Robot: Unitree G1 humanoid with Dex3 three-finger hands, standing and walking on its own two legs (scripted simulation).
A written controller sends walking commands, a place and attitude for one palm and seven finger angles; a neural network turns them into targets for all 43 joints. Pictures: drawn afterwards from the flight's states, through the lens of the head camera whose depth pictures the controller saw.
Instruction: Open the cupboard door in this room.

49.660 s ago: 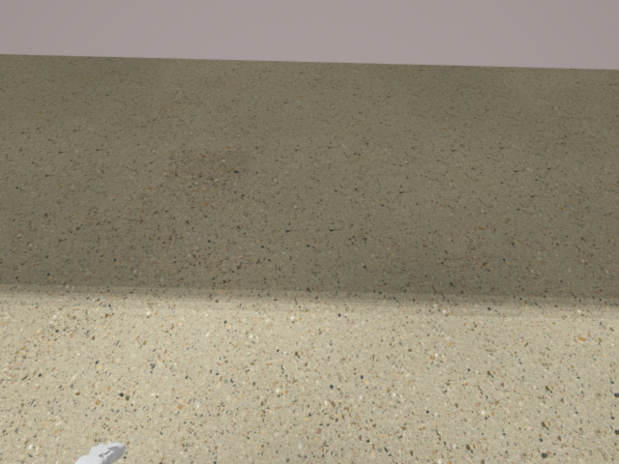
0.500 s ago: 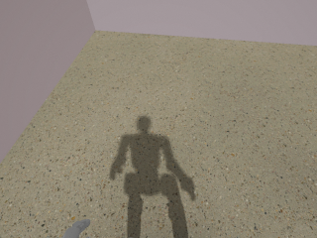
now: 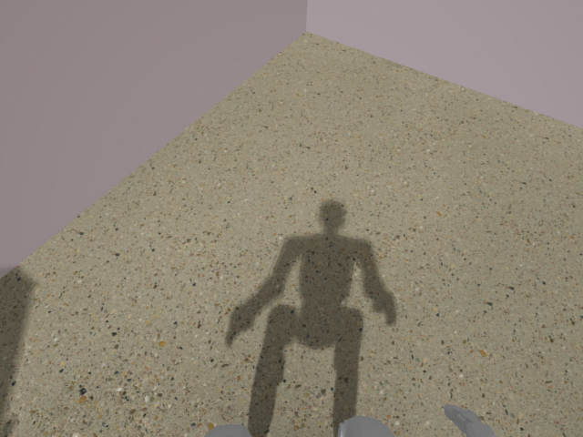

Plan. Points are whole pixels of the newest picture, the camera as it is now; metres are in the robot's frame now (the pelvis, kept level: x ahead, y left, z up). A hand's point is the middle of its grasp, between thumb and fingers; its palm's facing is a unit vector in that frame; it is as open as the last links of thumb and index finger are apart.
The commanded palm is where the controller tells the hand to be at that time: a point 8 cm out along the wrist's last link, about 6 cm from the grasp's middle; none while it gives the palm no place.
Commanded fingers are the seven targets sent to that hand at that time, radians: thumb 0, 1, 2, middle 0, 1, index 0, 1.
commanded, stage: turn to face it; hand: left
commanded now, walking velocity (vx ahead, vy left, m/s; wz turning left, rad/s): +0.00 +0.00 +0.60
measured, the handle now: out of the picture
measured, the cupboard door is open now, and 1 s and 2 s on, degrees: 44 44 44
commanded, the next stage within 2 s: none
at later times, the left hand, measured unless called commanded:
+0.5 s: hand out of the picture +0.04 +0.16 -0.17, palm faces +0.32 -0.92 -0.21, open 7.3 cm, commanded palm none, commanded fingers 0.00 0.90 0.90 -0.20 -0.30 -0.20 -0.30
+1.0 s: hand out of the picture +0.01 +0.12 -0.14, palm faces +0.57 -0.78 -0.26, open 7.3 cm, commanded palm none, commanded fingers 0.00 0.90 0.90 -0.20 -0.30 -0.20 -0.30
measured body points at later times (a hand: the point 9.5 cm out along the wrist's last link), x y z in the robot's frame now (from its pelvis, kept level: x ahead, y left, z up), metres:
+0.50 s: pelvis +0.03 -0.04 +0.00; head +0.08 -0.02 +0.44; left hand +0.02 +0.21 -0.15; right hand +0.20 -0.27 -0.14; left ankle +0.00 +0.07 -0.73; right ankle +0.05 -0.17 -0.73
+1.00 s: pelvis +0.06 -0.08 +0.01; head +0.11 -0.06 +0.46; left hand -0.02 +0.16 -0.12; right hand +0.28 -0.25 -0.14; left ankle -0.03 +0.02 -0.66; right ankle +0.11 -0.18 -0.73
